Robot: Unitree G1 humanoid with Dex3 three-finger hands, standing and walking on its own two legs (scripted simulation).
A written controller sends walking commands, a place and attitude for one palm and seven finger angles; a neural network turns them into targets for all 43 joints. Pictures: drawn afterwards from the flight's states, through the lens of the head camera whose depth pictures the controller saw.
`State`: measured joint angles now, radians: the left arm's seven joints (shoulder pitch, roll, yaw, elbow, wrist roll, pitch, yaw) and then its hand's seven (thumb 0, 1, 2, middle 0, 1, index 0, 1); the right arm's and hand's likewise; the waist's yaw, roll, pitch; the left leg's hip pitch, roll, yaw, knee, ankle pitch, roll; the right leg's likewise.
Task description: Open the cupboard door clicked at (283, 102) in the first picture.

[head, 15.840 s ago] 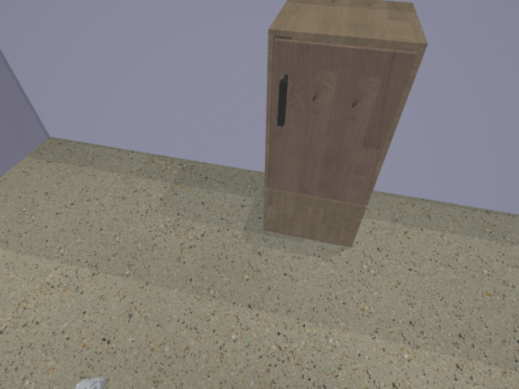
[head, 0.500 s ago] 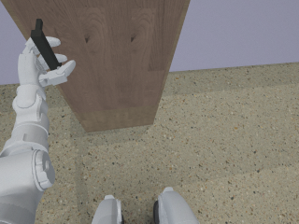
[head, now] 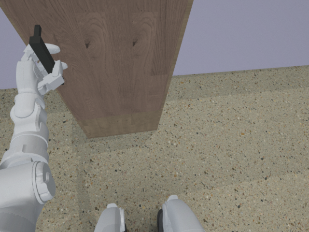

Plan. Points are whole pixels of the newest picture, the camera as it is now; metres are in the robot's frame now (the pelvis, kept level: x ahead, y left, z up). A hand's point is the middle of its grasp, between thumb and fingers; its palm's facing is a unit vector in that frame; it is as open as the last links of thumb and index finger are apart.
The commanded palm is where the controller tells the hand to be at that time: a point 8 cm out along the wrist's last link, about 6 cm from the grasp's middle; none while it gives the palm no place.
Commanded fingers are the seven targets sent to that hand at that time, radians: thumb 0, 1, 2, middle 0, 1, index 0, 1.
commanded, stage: pull the door open along its arc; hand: left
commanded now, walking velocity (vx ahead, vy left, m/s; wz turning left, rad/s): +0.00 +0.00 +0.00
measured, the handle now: (49, 57) +0.55 +0.23 +0.06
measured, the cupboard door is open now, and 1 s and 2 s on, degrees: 1 46 45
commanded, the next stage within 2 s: open thumb and fingers to let go in 0.88 s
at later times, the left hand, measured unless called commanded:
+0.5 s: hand (82, 116) +0.38 +0.14 +0.06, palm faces +0.40 -0.91 +0.09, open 6.0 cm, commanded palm +0.32 +0.17 +0.05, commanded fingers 0.00 0.90 0.90 -0.40 -1.35 -0.40 -1.35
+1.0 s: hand (131, 154) +0.29 +0.04 +0.06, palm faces +0.37 -0.93 -0.04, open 5.9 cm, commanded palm +0.25 +0.08 +0.05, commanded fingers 0.00 0.76 0.84 -0.39 -1.34 -0.39 -1.34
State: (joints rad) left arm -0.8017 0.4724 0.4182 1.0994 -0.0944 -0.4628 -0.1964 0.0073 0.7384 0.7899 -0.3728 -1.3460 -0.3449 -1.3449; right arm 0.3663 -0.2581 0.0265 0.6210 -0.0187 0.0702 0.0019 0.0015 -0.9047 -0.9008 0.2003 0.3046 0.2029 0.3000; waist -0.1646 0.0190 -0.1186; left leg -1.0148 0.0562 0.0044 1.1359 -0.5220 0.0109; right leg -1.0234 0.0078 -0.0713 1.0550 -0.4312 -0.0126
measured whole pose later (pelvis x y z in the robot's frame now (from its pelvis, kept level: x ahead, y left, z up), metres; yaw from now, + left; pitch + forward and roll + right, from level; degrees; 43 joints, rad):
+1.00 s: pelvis +0.00 -0.04 +0.02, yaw +4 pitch +12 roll +0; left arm 0.11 -0.09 -0.27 0.21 0.13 -0.30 0.60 0.00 0.68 0.76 -0.35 -1.33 -0.37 -1.34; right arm 0.16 -0.17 0.01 0.58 -0.08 -0.04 0.03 0.01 -0.90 -0.90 0.20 0.30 0.20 0.30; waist -0.02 0.02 -0.16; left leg -0.75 0.03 -0.03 1.03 -0.49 -0.04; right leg -0.78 -0.02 -0.11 1.03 -0.47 -0.06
